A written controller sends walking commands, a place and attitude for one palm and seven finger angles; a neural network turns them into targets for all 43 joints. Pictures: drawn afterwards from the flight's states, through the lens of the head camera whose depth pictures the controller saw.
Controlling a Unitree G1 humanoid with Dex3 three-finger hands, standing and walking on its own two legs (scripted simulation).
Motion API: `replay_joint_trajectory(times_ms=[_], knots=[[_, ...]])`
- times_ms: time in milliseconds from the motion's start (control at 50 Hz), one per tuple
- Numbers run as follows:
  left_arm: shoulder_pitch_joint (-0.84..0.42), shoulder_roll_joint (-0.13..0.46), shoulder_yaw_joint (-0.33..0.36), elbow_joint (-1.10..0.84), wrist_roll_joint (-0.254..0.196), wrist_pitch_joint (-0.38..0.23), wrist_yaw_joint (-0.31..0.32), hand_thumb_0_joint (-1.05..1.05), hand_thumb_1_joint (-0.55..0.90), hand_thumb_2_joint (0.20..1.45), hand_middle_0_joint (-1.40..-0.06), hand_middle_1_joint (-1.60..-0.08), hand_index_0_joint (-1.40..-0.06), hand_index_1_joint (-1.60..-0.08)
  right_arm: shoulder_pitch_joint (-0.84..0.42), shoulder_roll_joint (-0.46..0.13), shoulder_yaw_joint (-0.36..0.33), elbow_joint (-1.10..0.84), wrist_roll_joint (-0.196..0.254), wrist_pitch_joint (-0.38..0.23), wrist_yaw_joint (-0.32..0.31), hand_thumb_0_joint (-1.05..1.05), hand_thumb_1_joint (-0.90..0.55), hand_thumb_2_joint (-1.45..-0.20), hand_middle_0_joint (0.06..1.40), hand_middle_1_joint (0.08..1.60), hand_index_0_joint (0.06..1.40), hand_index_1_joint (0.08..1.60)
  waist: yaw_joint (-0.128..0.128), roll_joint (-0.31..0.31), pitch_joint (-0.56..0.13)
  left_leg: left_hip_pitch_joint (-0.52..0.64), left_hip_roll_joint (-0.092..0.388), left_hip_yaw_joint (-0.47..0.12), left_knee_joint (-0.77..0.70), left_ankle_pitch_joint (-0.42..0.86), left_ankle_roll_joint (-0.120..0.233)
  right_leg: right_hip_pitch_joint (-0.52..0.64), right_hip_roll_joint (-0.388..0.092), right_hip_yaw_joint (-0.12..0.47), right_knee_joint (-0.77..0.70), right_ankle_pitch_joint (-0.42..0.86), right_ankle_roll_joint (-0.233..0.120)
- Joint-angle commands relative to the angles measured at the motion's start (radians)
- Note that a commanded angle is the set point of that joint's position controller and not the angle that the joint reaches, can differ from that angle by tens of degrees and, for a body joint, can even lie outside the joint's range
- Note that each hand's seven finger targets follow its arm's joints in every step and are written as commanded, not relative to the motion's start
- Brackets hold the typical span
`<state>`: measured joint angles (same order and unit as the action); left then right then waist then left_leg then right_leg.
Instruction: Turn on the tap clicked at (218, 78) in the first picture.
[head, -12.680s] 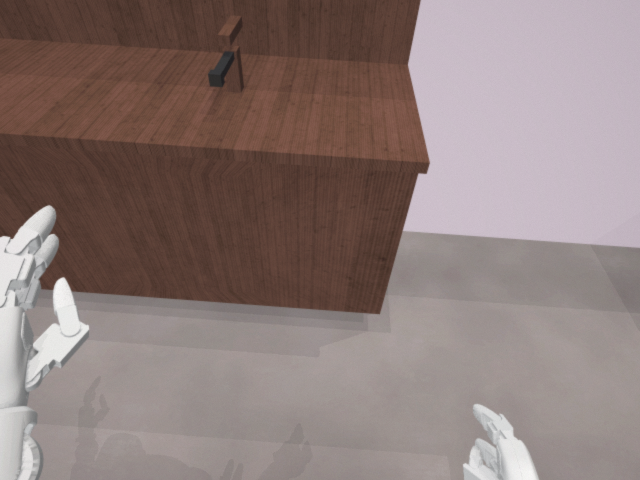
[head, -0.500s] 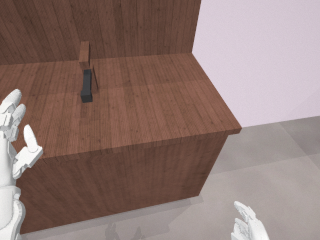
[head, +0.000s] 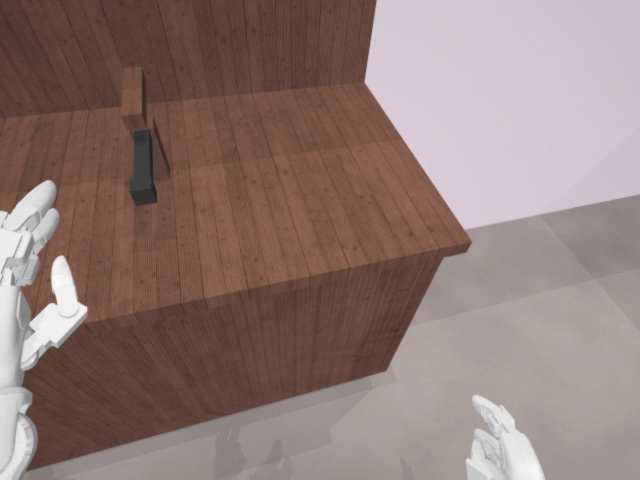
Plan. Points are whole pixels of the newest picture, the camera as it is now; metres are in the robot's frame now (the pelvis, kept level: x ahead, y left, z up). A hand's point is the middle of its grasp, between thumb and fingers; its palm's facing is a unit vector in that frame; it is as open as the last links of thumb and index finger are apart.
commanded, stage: shuffle to correct the standing spot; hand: left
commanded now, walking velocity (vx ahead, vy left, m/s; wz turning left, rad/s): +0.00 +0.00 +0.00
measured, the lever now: (143, 191) +0.44 +0.29 +0.08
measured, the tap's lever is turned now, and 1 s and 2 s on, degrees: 0 0 0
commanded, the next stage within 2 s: come to a stop and stand still in 0.90 s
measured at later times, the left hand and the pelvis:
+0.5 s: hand (108, 292) +0.25 +0.23 +0.15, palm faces +0.39 -0.87 -0.30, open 7.4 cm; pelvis +0.02 -0.01 -0.02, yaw +0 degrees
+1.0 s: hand (140, 220) +0.33 +0.23 +0.15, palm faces +0.40 -0.84 -0.37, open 7.4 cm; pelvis +0.10 -0.02 -0.02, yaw +0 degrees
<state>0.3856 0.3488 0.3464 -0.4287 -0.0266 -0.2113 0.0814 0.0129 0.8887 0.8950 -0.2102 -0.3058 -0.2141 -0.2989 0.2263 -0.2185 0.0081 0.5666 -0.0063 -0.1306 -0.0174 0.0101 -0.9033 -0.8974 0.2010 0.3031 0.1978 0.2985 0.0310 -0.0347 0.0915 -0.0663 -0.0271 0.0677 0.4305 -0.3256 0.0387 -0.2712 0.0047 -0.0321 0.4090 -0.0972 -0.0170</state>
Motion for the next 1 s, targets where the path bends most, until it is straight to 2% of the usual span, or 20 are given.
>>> replay_joint_trajectory(times_ms=[0,120,240,400,440,480,500,540,600,620,640,660,680,720,780,820,840,880,900,980], knots=[[-0.080,0.191,0.126,-0.265,-0.003,-0.067,0.030,0.000,0.900,0.900,-0.200,-0.300,-0.200,-0.300,-0.101,-0.110,-0.042,-0.169,0.002,-0.059,-0.008,0.000,-0.900,-0.900,0.200,0.300,0.200,0.300,0.000,0.077,-0.217,-0.165,0.055,-0.068,-0.086,0.310,-0.069,0.301,-0.050,0.088,0.031,0.279,-0.019],[-0.069,0.161,0.101,-0.233,-0.012,-0.051,0.026,0.000,0.900,0.900,-0.200,-0.300,-0.200,-0.300,-0.107,-0.112,-0.045,-0.160,0.001,-0.037,-0.014,0.000,-0.900,-0.900,0.200,0.300,0.200,0.300,-0.006,0.116,-0.143,-0.187,0.104,-0.108,-0.130,0.070,-0.030,0.179,-0.006,0.046,0.077,-0.050,-0.023],[-0.155,0.151,0.073,-0.182,-0.002,-0.029,0.033,0.000,0.900,0.900,-0.200,-0.300,-0.200,-0.300,-0.123,-0.113,-0.037,-0.158,0.010,-0.025,-0.014,0.000,-0.900,-0.900,0.200,0.300,0.200,0.300,-0.007,0.128,-0.063,-0.216,0.143,-0.125,-0.095,0.069,0.001,0.136,0.009,0.007,0.093,-0.048,-0.032],[-0.130,0.190,0.104,-0.277,-0.020,-0.021,0.040,0.000,0.900,0.900,-0.200,-0.300,-0.200,-0.300,-0.108,-0.096,-0.039,-0.151,0.015,-0.026,0.000,0.000,-0.900,-0.900,0.200,0.300,0.200,0.300,-0.013,-0.052,-0.179,-0.253,0.005,-0.035,0.269,-0.070,-0.007,0.159,-0.213,0.387,-0.080,-0.282,-0.195],[-0.110,0.198,0.122,-0.335,-0.028,-0.022,0.049,0.000,0.900,0.900,-0.200,-0.300,-0.200,-0.300,-0.100,-0.097,-0.034,-0.144,0.010,-0.022,-0.005,0.000,-0.900,-0.900,0.200,0.300,0.200,0.300,-0.032,0.050,-0.203,-0.116,0.028,-0.072,0.076,-0.028,-0.001,0.066,-0.144,0.241,0.069,-0.261,-0.143],[-0.096,0.200,0.131,-0.378,-0.023,-0.035,0.050,0.000,0.900,0.900,-0.200,-0.300,-0.200,-0.300,-0.127,-0.114,-0.036,-0.159,0.016,-0.023,-0.010,0.000,-0.900,-0.900,0.200,0.300,0.200,0.300,-0.037,0.337,-0.142,0.016,0.215,-0.363,-0.119,0.226,0.039,-0.150,0.049,-0.003,0.412,-0.149,-0.027],[-0.100,0.232,0.147,-0.390,-0.008,-0.041,0.051,0.000,0.900,0.900,-0.200,-0.300,-0.200,-0.300,-0.140,-0.088,-0.032,-0.158,0.013,-0.032,-0.008,0.000,-0.900,-0.900,0.200,0.300,0.200,0.300,-0.044,0.349,-0.122,0.168,0.278,-0.414,-0.110,0.504,0.057,-0.329,0.038,-0.025,0.494,-0.300,-0.016],[-0.078,0.213,0.143,-0.358,0.005,-0.043,0.051,0.000,0.900,0.900,-0.200,-0.300,-0.200,-0.300,-0.100,-0.087,-0.045,-0.132,-0.010,-0.027,-0.003,0.000,-0.900,-0.900,0.200,0.300,0.200,0.300,-0.062,0.241,-0.079,0.301,0.257,-0.339,0.000,0.781,0.031,-0.450,0.023,-0.054,0.428,-0.360,-0.031],[0.000,0.202,0.167,-0.288,-0.013,-0.008,0.053,0.000,0.900,0.900,-0.200,-0.300,-0.200,-0.300,-0.141,-0.113,-0.052,-0.164,0.011,-0.017,0.010,0.000,-0.900,-0.900,0.200,0.300,0.200,0.300,0.020,0.152,-0.169,-0.123,0.127,-0.075,0.390,0.791,-0.040,0.209,0.070,-0.109,0.002,-0.034,-0.088],[-0.002,0.216,0.167,-0.287,-0.019,-0.003,0.053,0.000,0.900,0.900,-0.200,-0.300,-0.200,-0.300,-0.128,-0.115,-0.063,-0.158,0.019,-0.014,0.014,0.000,-0.900,-0.900,0.200,0.300,0.200,0.300,0.022,-0.030,-0.261,-0.372,0.043,0.004,0.734,0.577,-0.046,0.479,-0.068,0.086,0.013,0.164,-0.181],[-0.006,0.242,0.198,-0.311,-0.040,-0.012,0.051,0.000,0.900,0.900,-0.200,-0.300,-0.200,-0.300,-0.138,-0.118,-0.075,-0.181,0.025,-0.021,0.015,0.000,-0.900,-0.900,0.200,0.300,0.200,0.300,0.008,-0.230,-0.330,-0.580,-0.049,-0.021,0.984,-0.080,-0.031,0.542,-0.295,0.462,-0.009,0.321,-0.303],[-0.016,0.237,0.214,-0.346,-0.046,-0.025,0.052,0.000,0.900,0.900,-0.200,-0.300,-0.200,-0.300,-0.114,-0.114,-0.068,-0.170,0.016,-0.016,0.014,0.000,-0.900,-0.900,0.200,0.300,0.200,0.300,-0.004,-0.148,-0.320,-0.582,0.018,-0.132,1.000,-0.180,-0.024,0.410,-0.375,0.525,-0.081,0.166,-0.299],[0.009,0.217,0.201,-0.320,-0.036,-0.025,0.041,0.000,0.900,0.900,-0.200,-0.300,-0.200,-0.300,-0.091,-0.101,-0.067,-0.152,0.019,-0.013,0.021,0.000,-0.900,-0.900,0.200,0.300,0.200,0.300,-0.009,-0.065,-0.231,-0.525,0.073,-0.154,0.930,-0.197,-0.026,0.208,-0.360,0.491,-0.141,-0.119,-0.286],[0.034,0.180,0.164,-0.311,-0.036,-0.014,0.028,0.000,0.900,0.900,-0.200,-0.300,-0.200,-0.300,-0.132,-0.081,-0.044,-0.143,0.020,0.011,0.032,0.000,-0.900,-0.900,0.200,0.300,0.200,0.300,-0.026,-0.024,-0.100,-0.433,0.127,-0.117,0.714,-0.163,-0.028,-0.026,-0.306,0.383,-0.181,-0.196,-0.258],[-0.056,0.181,0.131,-0.306,-0.020,-0.019,0.040,0.000,0.900,0.900,-0.200,-0.300,-0.200,-0.300,-0.112,-0.067,-0.022,-0.112,0.003,0.002,0.014,0.000,-0.900,-0.900,0.200,0.300,0.200,0.300,-0.036,-0.037,-0.140,-0.153,0.083,0.031,0.360,0.007,-0.028,-0.165,-0.195,0.167,-0.155,-0.292,-0.185],[-0.077,0.177,0.112,-0.297,-0.015,-0.017,0.041,0.000,0.900,0.900,-0.200,-0.300,-0.200,-0.300,-0.101,-0.081,-0.027,-0.108,-0.001,-0.020,-0.007,0.000,-0.900,-0.900,0.200,0.300,0.200,0.300,-0.039,0.092,-0.163,-0.016,0.040,0.060,0.147,0.057,-0.029,-0.170,-0.121,0.082,-0.021,-0.394,-0.131],[-0.092,0.171,0.102,-0.305,-0.011,-0.016,0.041,0.000,0.900,0.900,-0.200,-0.300,-0.200,-0.300,-0.094,-0.091,-0.035,-0.123,0.002,-0.031,-0.014,0.000,-0.900,-0.900,0.200,0.300,0.200,0.300,-0.033,0.165,-0.164,0.021,0.072,-0.004,0.056,0.017,-0.015,-0.171,-0.080,0.082,0.090,-0.402,-0.104],[-0.146,0.177,0.104,-0.359,-0.001,-0.023,0.049,0.000,0.900,0.900,-0.200,-0.300,-0.200,-0.300,-0.106,-0.122,-0.050,-0.152,0.014,-0.033,-0.015,0.000,-0.900,-0.900,0.200,0.300,0.200,0.300,-0.034,0.400,-0.125,0.007,0.377,-0.493,-0.190,-0.188,0.146,-0.308,0.045,0.003,0.514,-0.431,-0.028],[-0.154,0.211,0.132,-0.353,-0.001,-0.027,0.051,0.000,0.900,0.900,-0.200,-0.300,-0.200,-0.300,-0.140,-0.098,-0.050,-0.167,0.020,-0.034,-0.015,0.000,-0.900,-0.900,0.200,0.300,0.200,0.300,-0.035,0.311,-0.097,-0.022,0.431,-0.600,-0.230,-0.109,0.217,-0.342,0.051,0.044,0.689,-0.393,-0.024],[-0.082,0.233,0.171,-0.348,-0.003,-0.007,0.034,0.000,0.900,0.900,-0.200,-0.300,-0.200,-0.300,-0.124,-0.097,-0.055,-0.146,0.016,-0.028,0.006,0.000,-0.900,-0.900,0.200,0.300,0.200,0.300,-0.015,0.200,-0.130,-0.145,0.360,-0.314,-0.123,0.155,0.170,-0.226,-0.043,0.065,0.602,-0.331,-0.014]])
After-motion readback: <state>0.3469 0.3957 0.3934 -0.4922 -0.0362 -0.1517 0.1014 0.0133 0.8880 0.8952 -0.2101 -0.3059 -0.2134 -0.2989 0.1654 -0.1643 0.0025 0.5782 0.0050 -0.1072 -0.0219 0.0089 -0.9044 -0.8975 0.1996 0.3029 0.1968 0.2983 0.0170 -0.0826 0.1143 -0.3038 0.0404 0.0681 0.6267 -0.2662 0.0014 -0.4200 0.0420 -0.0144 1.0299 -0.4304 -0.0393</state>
